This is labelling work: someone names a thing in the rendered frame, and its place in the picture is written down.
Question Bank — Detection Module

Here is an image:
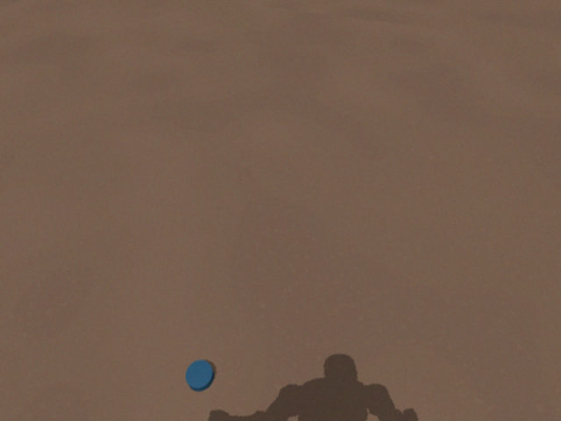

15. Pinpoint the tin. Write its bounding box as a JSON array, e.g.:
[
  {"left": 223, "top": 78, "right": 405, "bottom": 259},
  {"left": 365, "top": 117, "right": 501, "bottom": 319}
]
[{"left": 186, "top": 360, "right": 214, "bottom": 391}]

